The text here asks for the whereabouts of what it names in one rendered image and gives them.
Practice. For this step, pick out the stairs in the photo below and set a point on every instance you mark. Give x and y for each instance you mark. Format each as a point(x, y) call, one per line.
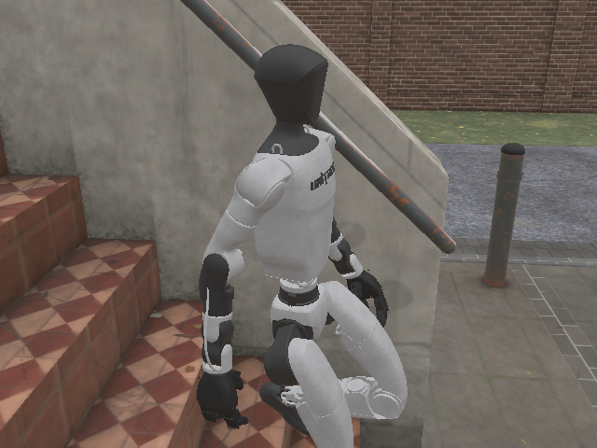
point(91, 356)

